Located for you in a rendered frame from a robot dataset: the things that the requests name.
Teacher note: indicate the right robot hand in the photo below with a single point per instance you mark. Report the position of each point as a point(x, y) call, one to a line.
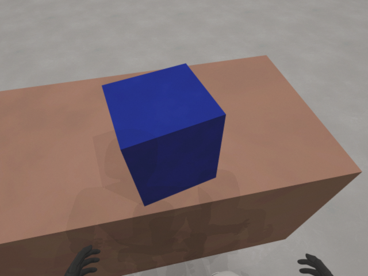
point(321, 269)

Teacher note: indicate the left robot hand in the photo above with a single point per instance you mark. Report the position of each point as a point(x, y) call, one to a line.
point(75, 269)

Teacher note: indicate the carton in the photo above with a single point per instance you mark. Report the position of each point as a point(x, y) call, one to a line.
point(169, 129)

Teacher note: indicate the pedestal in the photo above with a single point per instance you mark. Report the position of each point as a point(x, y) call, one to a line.
point(65, 185)

